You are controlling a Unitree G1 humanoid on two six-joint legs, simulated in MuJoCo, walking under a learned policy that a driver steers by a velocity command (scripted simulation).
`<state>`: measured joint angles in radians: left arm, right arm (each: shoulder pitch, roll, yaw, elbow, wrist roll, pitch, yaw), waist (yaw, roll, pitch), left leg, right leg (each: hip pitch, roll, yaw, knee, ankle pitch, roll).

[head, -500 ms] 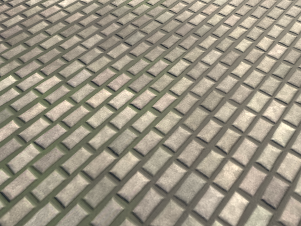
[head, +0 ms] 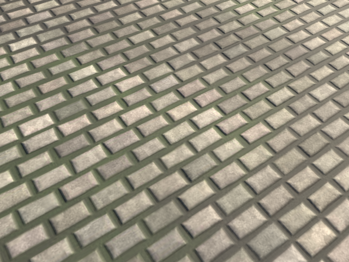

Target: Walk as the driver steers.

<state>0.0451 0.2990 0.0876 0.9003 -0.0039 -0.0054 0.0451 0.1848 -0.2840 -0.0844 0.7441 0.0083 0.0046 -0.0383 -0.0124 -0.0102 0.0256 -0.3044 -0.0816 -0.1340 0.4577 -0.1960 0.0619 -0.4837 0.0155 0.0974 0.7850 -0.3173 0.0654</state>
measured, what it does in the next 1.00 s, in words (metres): walks ahead: right foot, then left foot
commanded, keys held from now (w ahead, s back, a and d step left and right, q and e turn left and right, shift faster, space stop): q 0.02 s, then no key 0.46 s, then w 0.52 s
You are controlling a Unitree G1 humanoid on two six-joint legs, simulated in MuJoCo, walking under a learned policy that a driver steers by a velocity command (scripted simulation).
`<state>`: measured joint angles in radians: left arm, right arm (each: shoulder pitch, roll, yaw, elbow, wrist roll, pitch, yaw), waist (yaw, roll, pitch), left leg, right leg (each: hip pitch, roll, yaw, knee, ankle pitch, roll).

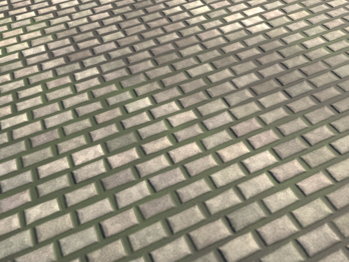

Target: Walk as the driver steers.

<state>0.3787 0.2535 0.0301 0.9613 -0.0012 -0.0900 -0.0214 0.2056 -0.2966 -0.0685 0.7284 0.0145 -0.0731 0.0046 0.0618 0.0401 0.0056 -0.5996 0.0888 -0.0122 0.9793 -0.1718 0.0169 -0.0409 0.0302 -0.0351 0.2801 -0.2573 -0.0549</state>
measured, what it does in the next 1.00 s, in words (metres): walks ahead: left foot, then right foot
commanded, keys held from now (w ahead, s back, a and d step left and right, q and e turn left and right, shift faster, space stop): w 1.00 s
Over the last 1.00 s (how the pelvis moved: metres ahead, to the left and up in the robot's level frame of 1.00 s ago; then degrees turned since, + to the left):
0.15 -0.03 0.00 6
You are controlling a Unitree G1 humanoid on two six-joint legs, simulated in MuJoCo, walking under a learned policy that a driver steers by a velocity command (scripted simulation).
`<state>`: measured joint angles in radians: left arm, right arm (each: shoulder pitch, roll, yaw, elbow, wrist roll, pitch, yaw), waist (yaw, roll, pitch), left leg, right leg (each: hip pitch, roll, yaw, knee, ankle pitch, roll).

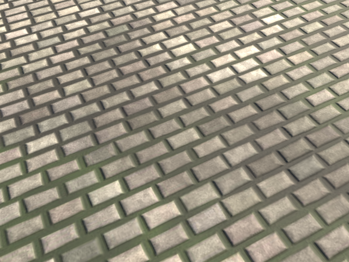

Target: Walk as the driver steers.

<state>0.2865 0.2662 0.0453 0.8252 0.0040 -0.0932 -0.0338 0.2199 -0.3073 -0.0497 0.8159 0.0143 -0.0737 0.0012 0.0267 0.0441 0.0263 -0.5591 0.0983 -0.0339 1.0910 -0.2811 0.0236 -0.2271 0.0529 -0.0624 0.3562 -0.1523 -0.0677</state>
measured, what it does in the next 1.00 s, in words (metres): walks ahead, turning right: left foot, then right foot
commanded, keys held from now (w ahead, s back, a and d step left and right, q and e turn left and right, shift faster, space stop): w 0.36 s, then w+e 0.64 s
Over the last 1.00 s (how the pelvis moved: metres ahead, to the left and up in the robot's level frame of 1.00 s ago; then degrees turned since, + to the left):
0.58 -0.02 0.00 0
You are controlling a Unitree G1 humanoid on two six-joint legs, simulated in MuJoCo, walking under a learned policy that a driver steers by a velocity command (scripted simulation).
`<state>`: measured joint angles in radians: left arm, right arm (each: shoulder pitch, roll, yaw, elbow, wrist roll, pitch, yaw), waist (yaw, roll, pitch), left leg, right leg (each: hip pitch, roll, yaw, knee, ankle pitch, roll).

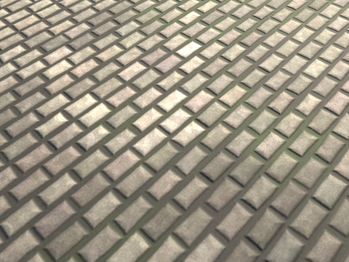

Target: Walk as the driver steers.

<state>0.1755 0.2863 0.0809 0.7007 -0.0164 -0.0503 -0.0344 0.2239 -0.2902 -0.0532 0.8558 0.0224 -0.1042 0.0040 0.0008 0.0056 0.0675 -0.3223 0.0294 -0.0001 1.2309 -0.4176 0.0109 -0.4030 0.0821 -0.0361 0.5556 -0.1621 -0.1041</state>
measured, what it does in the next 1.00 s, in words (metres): walks ahead, turning right: left foot, then right foot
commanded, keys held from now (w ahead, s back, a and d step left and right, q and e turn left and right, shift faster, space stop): w+e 0.64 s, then w+q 0.36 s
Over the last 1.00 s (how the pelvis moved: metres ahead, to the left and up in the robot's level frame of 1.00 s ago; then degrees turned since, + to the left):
0.56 -0.01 -0.02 -18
